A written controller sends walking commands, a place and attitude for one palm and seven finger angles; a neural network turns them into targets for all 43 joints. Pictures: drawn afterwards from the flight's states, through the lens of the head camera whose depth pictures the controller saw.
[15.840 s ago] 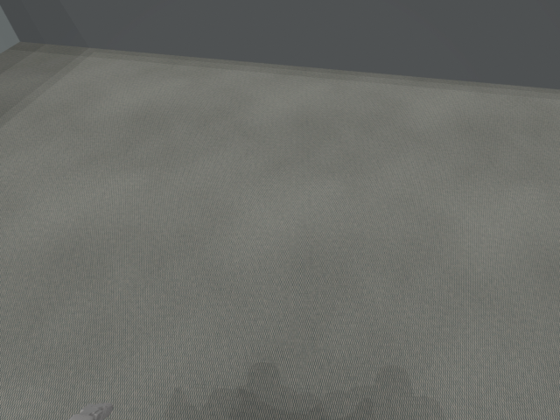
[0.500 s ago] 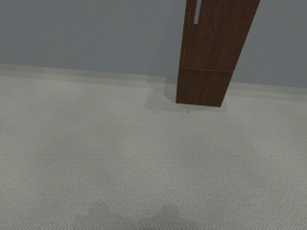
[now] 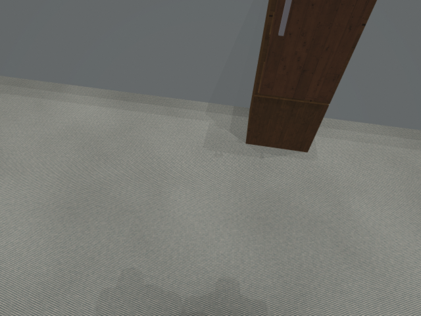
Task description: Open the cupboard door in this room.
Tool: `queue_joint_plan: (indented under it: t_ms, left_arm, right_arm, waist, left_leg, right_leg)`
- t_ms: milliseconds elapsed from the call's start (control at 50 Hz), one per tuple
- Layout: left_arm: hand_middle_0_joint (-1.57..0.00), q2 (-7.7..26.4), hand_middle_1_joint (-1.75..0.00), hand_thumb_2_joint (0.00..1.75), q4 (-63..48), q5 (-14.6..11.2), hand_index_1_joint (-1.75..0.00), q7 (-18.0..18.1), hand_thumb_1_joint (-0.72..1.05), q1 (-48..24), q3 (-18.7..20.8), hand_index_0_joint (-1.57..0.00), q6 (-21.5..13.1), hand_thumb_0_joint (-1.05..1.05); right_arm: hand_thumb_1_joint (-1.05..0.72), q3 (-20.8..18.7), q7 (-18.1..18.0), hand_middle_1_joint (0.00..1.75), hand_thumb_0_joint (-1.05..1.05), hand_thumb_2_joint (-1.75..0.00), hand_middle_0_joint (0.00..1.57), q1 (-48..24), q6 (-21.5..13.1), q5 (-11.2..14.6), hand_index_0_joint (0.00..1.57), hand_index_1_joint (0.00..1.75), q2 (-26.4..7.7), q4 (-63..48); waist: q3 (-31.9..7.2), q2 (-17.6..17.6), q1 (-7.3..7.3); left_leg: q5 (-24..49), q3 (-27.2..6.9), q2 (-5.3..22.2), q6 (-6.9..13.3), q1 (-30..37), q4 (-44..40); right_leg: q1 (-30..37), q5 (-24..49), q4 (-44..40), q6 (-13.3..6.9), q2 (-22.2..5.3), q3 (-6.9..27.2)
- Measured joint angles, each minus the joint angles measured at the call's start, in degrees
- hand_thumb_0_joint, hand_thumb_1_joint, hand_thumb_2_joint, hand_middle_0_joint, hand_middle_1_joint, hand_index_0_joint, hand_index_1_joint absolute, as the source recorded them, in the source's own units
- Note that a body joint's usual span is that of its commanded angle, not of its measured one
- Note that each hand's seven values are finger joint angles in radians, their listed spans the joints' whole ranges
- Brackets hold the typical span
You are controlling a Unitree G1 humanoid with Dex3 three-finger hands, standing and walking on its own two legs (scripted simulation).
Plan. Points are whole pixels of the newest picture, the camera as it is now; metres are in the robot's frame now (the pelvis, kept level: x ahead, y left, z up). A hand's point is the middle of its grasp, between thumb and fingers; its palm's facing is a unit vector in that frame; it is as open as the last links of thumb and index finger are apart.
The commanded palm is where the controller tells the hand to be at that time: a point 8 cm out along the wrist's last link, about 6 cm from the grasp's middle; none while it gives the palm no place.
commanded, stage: walk to a spot facing it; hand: left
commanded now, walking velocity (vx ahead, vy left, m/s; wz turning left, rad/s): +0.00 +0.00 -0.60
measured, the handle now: (284, 15) +1.27 -0.25 +0.08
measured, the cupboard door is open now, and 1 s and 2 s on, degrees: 0 0 0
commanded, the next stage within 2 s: turn to face it in 1.86 s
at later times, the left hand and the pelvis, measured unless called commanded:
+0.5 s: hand out of the picture +0.03 +0.16 -0.17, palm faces -0.15 -0.94 -0.30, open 7.4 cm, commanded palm none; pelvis -0.04 -0.04 -0.01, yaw -13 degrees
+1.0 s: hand out of the picture +0.14 +0.17 -0.18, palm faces -0.33 -0.92 -0.20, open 7.4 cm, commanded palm none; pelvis +0.12 -0.02 -0.01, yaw -26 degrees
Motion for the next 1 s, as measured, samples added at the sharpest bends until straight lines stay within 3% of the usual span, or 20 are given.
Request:
queue_joint_plan:
  t_ms: [120,220,300,340,380,400,440,480,540,680,820,940,1000]
  left_arm:
    - [-0.20,1.5,-0.30,0.90,-1.8,0.1,-0.30,-0.2,0.91,-1.2,1.0,-0.20,0.9,0.01]
    - [-0.20,3.1,-0.30,0.90,-4.6,0.4,-0.30,-1.1,0.91,-2.1,2.7,-0.20,3.0,0.01]
    - [-0.20,4.2,-0.30,0.90,-7.3,0.8,-0.30,-1.6,0.91,-3.3,4.2,-0.20,4.5,0.01]
    - [-0.20,4.3,-0.30,0.90,-8.9,0.9,-0.30,-2.0,0.91,-3.7,4.6,-0.20,4.4,0.01]
    - [-0.20,4.5,-0.30,0.90,-10.6,1.0,-0.30,-2.5,0.91,-3.0,4.6,-0.20,3.4,0.01]
    - [-0.20,4.6,-0.30,0.90,-11.1,1.1,-0.30,-2.4,0.91,-2.7,4.6,-0.20,2.6,0.01]
    - [-0.20,4.5,-0.30,0.90,-11.8,0.7,-0.30,-2.0,0.91,-2.3,4.2,-0.20,1.6,0.01]
    - [-0.20,3.9,-0.30,0.90,-11.9,0.5,-0.30,-1.8,0.91,-1.4,3.9,-0.20,1.2,0.01]
    - [-0.20,3.0,-0.30,0.90,-11.1,0.4,-0.30,-2.2,0.91,0.3,3.2,-0.20,0.7,0.01]
    - [-0.21,1.2,-0.30,0.90,-9.9,0.4,-0.30,-2.9,0.90,4.2,2.2,-0.21,-1.0,0.01]
    - [-0.21,1.0,-0.30,0.90,-9.2,0.8,-0.30,-2.6,0.90,6.2,2.0,-0.21,-1.8,0.01]
    - [-0.21,2.2,-0.30,0.90,-8.2,1.1,-0.30,-2.0,0.90,6.9,2.4,-0.21,-1.4,0.01]
    - [-0.21,3.3,-0.30,0.90,-7.6,0.7,-0.30,-2.0,0.90,7.5,3.0,-0.21,-0.8,0.01]
  right_arm:
    - [-0.92,-0.4,0.1,0.30,0.00,-0.90,0.20,-0.5,1.0,-0.1,0.20,0.30,-0.2,-0.8]
    - [-0.92,-1.6,0.4,0.30,0.00,-0.90,0.20,-1.4,2.2,-0.4,0.20,0.30,-0.1,-3.5]
    - [-0.91,-2.4,0.8,0.30,0.00,-0.90,0.21,-1.6,2.2,-0.9,0.20,0.30,-0.6,-5.3]
    - [-0.91,-2.7,1.1,0.30,0.00,-0.90,0.21,-1.7,2.5,-1.1,0.20,0.30,-1.4,-5.7]
    - [-0.91,-3.0,1.5,0.30,0.00,-0.90,0.21,-1.2,3.0,-1.1,0.20,0.30,-2.4,-6.1]
    - [-0.91,-3.1,1.7,0.30,0.00,-0.90,0.21,-1.4,3.5,-1.0,0.20,0.30,-2.8,-6.3]
    - [-0.91,-3.1,2.1,0.30,0.00,-0.90,0.21,-2.3,4.8,-0.8,0.20,0.30,-3.6,-6.8]
    - [-0.91,-3.2,2.6,0.30,0.01,-0.90,0.20,-3.8,5.0,-1.0,0.20,0.30,-4.3,-7.6]
    - [-0.91,-3.4,3.3,0.30,0.01,-0.90,0.20,-5.5,3.9,-1.3,0.20,0.30,-5.3,-9.5]
    - [-0.91,-3.6,3.5,0.30,0.00,-0.90,0.20,-7.2,2.6,-1.4,0.20,0.30,-6.9,-12.0]
    - [-0.91,-3.0,3.6,0.30,0.00,-0.90,0.20,-7.7,2.7,-1.2,0.20,0.30,-6.4,-12.2]
    - [-0.91,-1.9,3.9,0.30,0.01,-0.90,0.20,-9.2,1.9,-0.7,0.20,0.30,-4.3,-13.0]
    - [-0.91,-0.9,3.7,0.30,0.01,-0.90,0.20,-9.4,0.0,-0.5,0.20,0.30,-3.2,-14.1]
  waist:
    - [0.8,0.4,0.40]
    - [2.5,0.0,0.27]
    - [4.2,0.4,0.17]
    - [4.7,1.6,0.20]
    - [4.0,2.9,0.52]
    - [3.7,3.3,0.78]
    - [3.9,3.7,1.04]
    - [4.1,3.3,1.43]
    - [3.8,2.6,1.33]
    - [1.7,2.0,1.74]
    - [1.1,2.1,2.72]
    - [1.7,0.9,3.88]
    - [1.7,0.2,3.77]
  left_leg:
    - [-0.3,1.3,0.2,0.3,-1.1,1.6]
    - [-1.9,4.4,0.6,0.6,-3.9,5.8]
    - [-2.7,7.1,1.7,0.4,-4.9,8.2]
    - [-3.1,7.8,3.0,-0.4,-5.3,9.5]
    - [-5.1,8.1,5.0,-1.2,-6.9,13.3]
    - [-9.6,6.9,5.5,-1.5,-9.2,18.5]
    - [-13.7,1.3,4.1,-1.4,-14.7,30.5]
    - [-10.1,-1.8,2.5,-1.3,-19.2,38.6]
    - [-2.6,-3.3,2.0,-1.9,-23.3,41.6]
    - [4.7,-5.9,2.5,-3.4,-26.9,38.5]
    - [3.8,-6.1,2.6,-3.7,-26.5,31.6]
    - [0.2,-4.3,0.5,-2.6,-22.7,19.4]
    - [2.9,-3.0,-0.5,-1.5,-16.9,8.1]
  right_leg:
    - [-1.8,0.3,1.7,0.2,0.1,1.3]
    - [-7.6,-1.1,8.9,0.2,0.2,4.1]
    - [-13.9,-10.1,23.3,1.0,-0.6,2.2]
    - [-14.0,-10.5,23.2,1.2,-1.1,0.5]
    - [-11.5,-6.7,16.2,1.0,-1.1,-1.0]
    - [-12.0,-4.9,16.0,-0.7,-0.6,-1.3]
    - [-12.3,-4.8,16.6,-3.3,0.5,-1.3]
    - [-11.0,-3.6,13.5,-4.2,1.5,-0.2]
    - [-7.9,0.3,6.2,-4.3,2.5,1.7]
    - [-2.6,3.8,-3.2,-4.4,4.0,5.8]
    - [1.1,2.0,-5.6,-3.7,5.1,8.6]
    - [3.6,-2.0,-4.3,-1.7,4.5,11.9]
    - [2.8,-7.0,1.9,-0.3,4.4,13.9]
